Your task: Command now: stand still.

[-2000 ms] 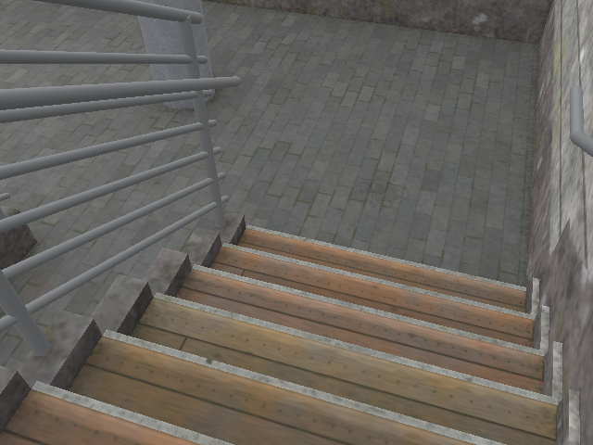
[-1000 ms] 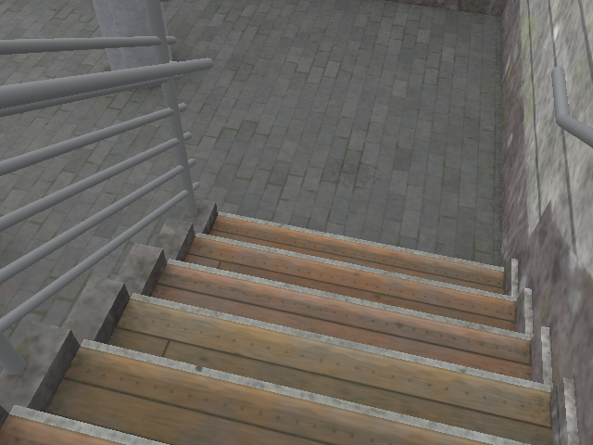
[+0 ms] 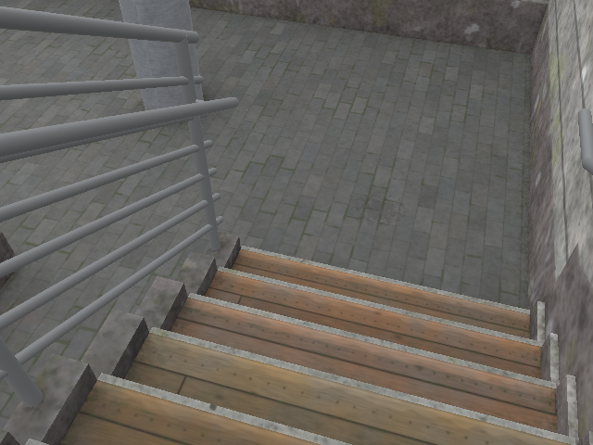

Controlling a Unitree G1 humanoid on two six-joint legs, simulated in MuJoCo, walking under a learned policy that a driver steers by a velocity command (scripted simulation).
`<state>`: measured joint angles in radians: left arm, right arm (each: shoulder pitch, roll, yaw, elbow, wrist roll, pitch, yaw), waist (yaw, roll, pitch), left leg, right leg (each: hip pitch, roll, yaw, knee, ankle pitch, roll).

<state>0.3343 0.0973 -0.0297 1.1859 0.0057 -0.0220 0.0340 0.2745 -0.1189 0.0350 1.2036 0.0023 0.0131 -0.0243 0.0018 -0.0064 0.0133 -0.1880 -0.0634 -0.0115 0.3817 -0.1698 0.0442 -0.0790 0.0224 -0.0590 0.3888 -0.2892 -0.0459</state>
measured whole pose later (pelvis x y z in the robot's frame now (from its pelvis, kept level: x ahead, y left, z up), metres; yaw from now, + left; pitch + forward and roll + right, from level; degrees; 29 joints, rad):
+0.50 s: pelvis +0.12 +0.06 -0.04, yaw +1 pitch -1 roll +0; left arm 0.32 0.22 0.08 1.09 0.05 -0.02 0.00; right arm 0.45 -0.21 -0.05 1.18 -0.06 -0.07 -0.02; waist -0.03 -0.03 0.00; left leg -0.29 -0.02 0.10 0.84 -0.53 0.08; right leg -0.51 0.02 0.05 1.22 -0.36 -0.08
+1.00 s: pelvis +0.37 +0.09 -0.22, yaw -3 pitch +3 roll -3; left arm 0.53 0.10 -0.03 1.12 0.09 -0.15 -0.02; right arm 0.21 -0.19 0.01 0.96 -0.14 -0.07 0.06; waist 0.06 0.04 -0.05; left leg -0.86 0.15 -0.11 1.02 0.29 0.03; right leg -0.32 0.14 -0.06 0.86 -0.60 -0.12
